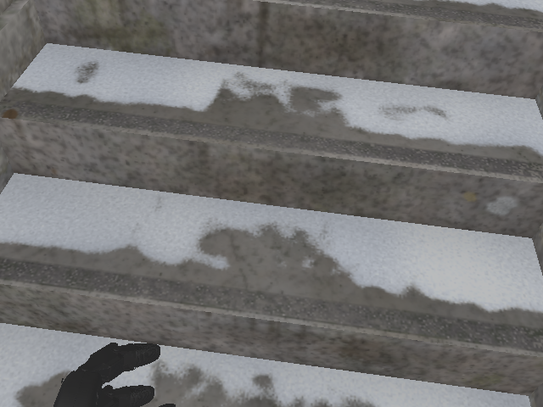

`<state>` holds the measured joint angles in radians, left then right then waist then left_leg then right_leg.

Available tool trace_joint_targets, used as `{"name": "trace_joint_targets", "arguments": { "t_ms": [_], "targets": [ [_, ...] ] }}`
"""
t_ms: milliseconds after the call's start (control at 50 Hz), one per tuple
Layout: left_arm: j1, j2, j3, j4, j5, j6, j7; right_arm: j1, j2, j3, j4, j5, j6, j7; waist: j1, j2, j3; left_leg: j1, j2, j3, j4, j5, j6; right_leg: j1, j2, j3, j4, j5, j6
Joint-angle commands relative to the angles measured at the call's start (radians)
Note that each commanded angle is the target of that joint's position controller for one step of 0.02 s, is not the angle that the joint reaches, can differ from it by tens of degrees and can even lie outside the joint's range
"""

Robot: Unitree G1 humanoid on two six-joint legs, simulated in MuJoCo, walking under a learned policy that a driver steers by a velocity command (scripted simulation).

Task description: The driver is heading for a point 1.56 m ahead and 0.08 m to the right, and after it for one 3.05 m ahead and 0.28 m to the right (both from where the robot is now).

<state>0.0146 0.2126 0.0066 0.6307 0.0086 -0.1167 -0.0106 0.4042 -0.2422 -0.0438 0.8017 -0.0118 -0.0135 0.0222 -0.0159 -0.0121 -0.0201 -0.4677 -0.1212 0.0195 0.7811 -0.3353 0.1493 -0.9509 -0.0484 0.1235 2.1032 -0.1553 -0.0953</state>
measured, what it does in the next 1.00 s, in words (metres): climbs: right foot 0.17 m higher, then left foot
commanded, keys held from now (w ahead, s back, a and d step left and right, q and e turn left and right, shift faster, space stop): q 0.12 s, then no key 0.84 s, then e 0.04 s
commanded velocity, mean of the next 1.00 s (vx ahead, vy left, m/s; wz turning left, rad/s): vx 0.05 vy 0.00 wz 0.21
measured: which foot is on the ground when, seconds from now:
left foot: down 0.00-0.38, up 0.40-0.84, down 0.86-1.00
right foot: up 0.00-0.32, down 0.34-0.88, up 0.90-1.00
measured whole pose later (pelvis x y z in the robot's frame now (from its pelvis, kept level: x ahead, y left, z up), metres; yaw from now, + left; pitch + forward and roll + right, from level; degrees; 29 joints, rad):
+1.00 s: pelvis +0.30 +0.09 +0.19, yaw +11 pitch +0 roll +0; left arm 0.33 0.19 0.05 0.78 0.00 0.03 0.07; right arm 0.30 -0.10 0.02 0.73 -0.02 0.00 -0.01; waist 0.03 -0.07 -0.05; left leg -0.36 0.02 0.06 0.63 -0.27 0.02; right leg -0.34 -0.04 0.10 0.88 -0.53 0.04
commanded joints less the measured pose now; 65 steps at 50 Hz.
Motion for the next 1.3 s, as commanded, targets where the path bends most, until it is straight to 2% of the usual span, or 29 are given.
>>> {"name": "trace_joint_targets", "arguments": {
  "t_ms": [20, 60, 120, 140, 200, 260, 300, 320, 340, 360, 380, 400, 420, 440, 480, 540, 660, 760, 820, 860, 880, 900, 920, 960, 1020, 1140, 1200, 1240, 1300],
  "targets": [
    [0.179, 0.000, -0.017, -0.028, 0.002, 0.021, 0.012, -0.176, -0.027, 0.010, -0.114, -0.008, -0.019, 0.007, 0.148, -0.037, 0.050, -0.081, 0.128, -0.235, -0.322, 0.365, -0.101, -0.093, -0.024, -0.077, -0.095, 0.036, 0.016],
    [0.139, -0.029, -0.020, -0.051, 0.009, 0.036, 0.048, -0.086, -0.034, 0.009, -0.103, -0.008, -0.015, -0.005, 0.093, 0.051, 0.010, 0.037, 0.115, -0.219, -0.274, 0.628, -0.091, -0.182, 0.008, -0.146, 0.036, 0.030, 0.058],
    [-0.006, -0.100, -0.056, -0.140, 0.025, 0.056, 0.050, 0.004, -0.102, -0.011, -0.113, -0.003, 0.042, -0.063, 0.002, 0.101, -0.018, 0.266, 0.145, -0.337, -0.248, 0.660, -0.128, -0.434, 0.011, -0.167, 0.137, 0.023, 0.125],
    [-0.070, -0.099, -0.061, -0.179, 0.027, 0.058, 0.048, 0.012, -0.102, -0.014, -0.113, 0.022, 0.059, -0.076, -0.012, 0.113, -0.021, 0.268, 0.134, -0.330, -0.281, 0.645, -0.150, -0.431, 0.011, -0.178, -0.027, 0.013, 0.145],
    [-0.223, -0.134, -0.072, -0.216, 0.033, 0.053, 0.030, 0.074, -0.057, 0.000, -0.088, -0.006, 0.076, -0.116, -0.078, 0.159, -0.075, 0.453, 0.250, -0.417, -0.352, 0.812, -0.104, -0.488, 0.019, -0.202, -0.179, 0.050, 0.169],
    [-0.265, -0.140, -0.082, -0.256, 0.004, 0.074, 0.038, 0.047, -0.118, -0.022, -0.051, 0.032, 0.092, -0.154, -0.044, 0.220, -0.049, 0.523, 0.321, -0.362, -0.544, 0.952, -0.053, -0.300, 0.010, -0.250, -0.556, -0.174, 0.137],
    [-0.051, -0.030, -0.024, -0.170, 0.032, 0.059, 0.036, -0.120, -0.146, -0.021, -0.101, 0.032, 0.058, -0.131, 0.056, 0.277, -0.220, 0.518, 0.277, -0.206, -0.451, 1.839, -0.044, 0.200, 0.121, -0.326, -0.778, -0.279, 0.048],
    [0.086, 0.016, -0.009, -0.122, 0.026, 0.058, 0.037, -0.166, -0.190, -0.024, -0.100, 0.021, 0.033, -0.117, 0.120, 0.332, -0.300, 0.614, 0.333, -0.212, -0.403, 2.104, 0.017, 0.322, 0.114, -0.271, -0.885, -0.289, 0.030],
    [0.218, 0.066, 0.006, -0.070, 0.022, 0.053, 0.028, -0.240, -0.175, -0.020, -0.102, 0.020, 0.018, -0.098, 0.172, 0.267, -0.334, 0.661, 0.342, -0.182, -0.313, 2.222, 0.038, 0.439, 0.116, -0.230, -1.062, -0.184, 0.003],
    [0.327, 0.119, 0.031, 0.008, 0.025, 0.055, 0.021, -0.224, -0.145, -0.014, -0.099, 0.012, -0.006, -0.082, 0.182, 0.157, -0.364, 0.576, 0.307, -0.200, -0.165, 2.014, 0.041, 0.649, 0.111, -0.102, -1.195, -0.050, -0.017],
    [0.404, 0.154, 0.050, 0.059, 0.073, 0.064, 0.028, -0.148, -0.101, -0.021, -0.098, 0.037, -0.006, -0.059, 0.144, -0.282, -0.392, 0.250, 0.123, -0.221, 0.212, 1.187, -0.072, 0.913, -0.098, 0.302, -1.353, 0.478, -0.211],
    [0.374, 0.065, 0.035, 0.067, 0.106, 0.091, 0.066, -0.161, -0.073, -0.013, -0.059, 0.020, 0.001, -0.034, 0.136, -0.445, -0.417, 0.094, -0.123, -0.324, 0.690, 0.075, -0.197, 0.860, -0.232, 0.685, -1.614, 0.604, -0.340],
    [0.217, 0.017, 0.031, 0.011, 0.057, 0.088, 0.080, -0.167, -0.082, -0.020, -0.098, 0.044, -0.003, -0.010, 0.085, -0.171, -0.288, -0.033, -0.133, -0.433, 0.955, -0.085, -0.212, 0.687, -0.244, 0.639, -1.572, 0.297, -0.312],
    [0.136, 0.006, 0.032, 0.001, 0.000, 0.090, 0.094, -0.222, -0.052, -0.005, -0.133, 0.038, 0.011, -0.005, 0.049, -0.063, -0.096, -0.119, -0.101, -0.373, 1.021, -0.149, -0.208, 0.528, -0.207, 0.494, -1.535, 0.110, -0.253],
    [0.135, -0.041, 0.028, 0.043, -0.014, 0.071, 0.093, -0.156, -0.006, 0.018, -0.108, 0.019, 0.027, -0.010, -0.024, 0.094, 0.066, -0.166, 0.013, -0.255, 0.933, -0.076, -0.145, 0.398, -0.116, 0.211, -1.525, -0.122, -0.147],
    [0.211, -0.066, 0.010, 0.086, 0.005, 0.056, 0.091, -0.124, 0.049, 0.040, -0.116, 0.048, 0.008, -0.011, -0.030, 0.027, 0.093, -0.234, -0.006, -0.227, 1.049, 0.116, -0.129, 0.375, -0.073, 0.135, -1.557, -0.170, -0.169],
    [0.298, 0.041, 0.028, 0.073, -0.011, 0.089, 0.110, -0.161, 0.034, 0.036, -0.164, 0.038, 0.027, -0.030, -0.013, -0.112, -0.011, -0.324, 0.081, -0.146, 0.846, 0.225, -0.238, 0.573, -0.113, 0.061, -1.554, -0.015, -0.170],
    [0.352, 0.069, 0.049, 0.000, 0.002, 0.112, 0.125, -0.242, -0.001, 0.022, -0.219, 0.026, 0.048, -0.067, 0.074, -0.163, -0.010, -0.408, 0.197, -0.153, 0.664, 0.190, -0.314, 0.677, -0.217, 0.249, -1.559, -0.221, -0.183],
    [0.311, 0.110, 0.062, -0.036, -0.008, 0.158, 0.128, -0.266, 0.071, 0.068, -0.238, 0.043, 0.029, -0.055, 0.093, -0.167, 0.003, -0.125, 0.194, 0.007, -0.001, -0.174, -0.283, 0.608, -0.140, 0.149, -1.633, -0.280, -0.084],
    [0.383, 0.112, 0.066, 0.021, -0.005, 0.165, 0.117, -0.192, 0.003, 0.021, -0.159, 0.045, 0.029, -0.045, 0.086, -0.047, 0.007, 0.171, 0.083, 0.187, -0.212, 0.048, -0.250, 0.510, -0.129, 0.080, -1.581, -0.299, -0.079],
    [0.420, 0.035, 0.038, 0.051, 0.024, 0.142, 0.085, -0.107, -0.044, 0.007, -0.158, 0.039, 0.009, -0.028, 0.038, -0.010, -0.023, 0.315, 0.198, -0.079, -0.283, 0.165, -0.196, 0.460, -0.052, 0.038, -1.430, -0.287, -0.008],
    [0.449, -0.092, 0.014, 0.042, 0.009, 0.133, 0.069, -0.011, -0.042, 0.021, -0.113, -0.015, 0.018, -0.014, 0.078, 0.305, -0.087, 0.291, 0.412, -0.463, -0.466, 0.049, -0.047, 0.386, 0.027, -0.068, -1.335, -0.386, 0.083],
    [0.451, -0.047, 0.031, 0.077, -0.015, 0.134, 0.075, -0.002, 0.029, 0.038, -0.119, -0.019, 0.008, -0.011, 0.052, 0.290, -0.040, 0.233, 0.443, -0.591, -0.551, -0.004, 0.042, 0.441, -0.002, 0.009, -1.204, -0.435, 0.128],
    [0.388, -0.064, 0.023, 0.116, -0.020, 0.140, 0.082, -0.115, 0.085, 0.056, -0.132, -0.021, -0.009, -0.025, 0.052, 0.167, -0.001, 0.228, 0.413, -0.457, -0.521, -0.053, 0.027, 0.445, -0.026, 0.040, -1.140, -0.412, 0.152],
    [0.337, -0.017, 0.039, 0.152, 0.016, 0.129, 0.061, -0.117, 0.052, 0.045, -0.108, -0.017, -0.005, -0.064, 0.047, 0.120, -0.011, 0.305, 0.344, -0.274, -0.517, 0.001, -0.060, 0.489, -0.047, 0.024, -1.319, -0.323, 0.151],
    [0.250, 0.071, 0.063, 0.118, -0.012, 0.112, 0.053, -0.137, -0.054, 0.008, -0.126, -0.007, 0.008, -0.104, 0.003, 0.146, 0.055, 0.281, 0.350, -0.121, -0.471, 0.106, -0.021, 0.512, -0.006, -0.099, -1.443, -0.082, 0.153],
    [0.287, 0.031, 0.060, 0.088, -0.013, 0.107, 0.043, -0.157, -0.071, -0.016, -0.158, 0.022, 0.011, -0.121, 0.017, 0.174, -0.007, 0.312, 0.463, -0.193, -0.447, 0.197, 0.064, 0.452, -0.025, -0.094, -1.323, -0.196, 0.115],
    [0.317, 0.014, 0.056, 0.081, -0.006, 0.126, 0.042, -0.220, -0.070, -0.024, -0.174, 0.013, 0.015, -0.113, 0.042, 0.132, -0.018, 0.272, 0.493, -0.140, -0.400, 0.435, 0.079, 0.469, -0.023, -0.099, -1.290, -0.288, 0.070],
    [0.391, 0.072, 0.070, 0.090, 0.026, 0.139, 0.026, -0.307, -0.051, -0.028, -0.182, 0.049, 0.021, -0.111, 0.102, -0.036, -0.038, 0.112, 0.331, 0.073, -0.123, 0.358, -0.096, 0.692, -0.025, -0.034, -1.597, 0.068, -0.023]
  ]
}}
Velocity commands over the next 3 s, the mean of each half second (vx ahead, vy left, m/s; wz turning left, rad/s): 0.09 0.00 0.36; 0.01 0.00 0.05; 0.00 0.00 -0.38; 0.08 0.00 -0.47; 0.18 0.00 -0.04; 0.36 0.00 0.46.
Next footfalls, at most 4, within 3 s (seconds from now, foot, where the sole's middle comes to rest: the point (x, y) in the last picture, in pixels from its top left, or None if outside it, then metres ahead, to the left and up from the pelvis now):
0.34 right None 0.34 -0.08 -0.57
0.86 left None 0.36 0.21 -0.57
1.30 right None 0.40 -0.02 -0.57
1.68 left None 0.44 0.20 -0.57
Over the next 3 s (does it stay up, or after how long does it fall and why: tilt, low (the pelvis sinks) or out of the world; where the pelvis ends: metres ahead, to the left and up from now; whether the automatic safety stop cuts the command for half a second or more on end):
stays up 0.68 -0.13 0.37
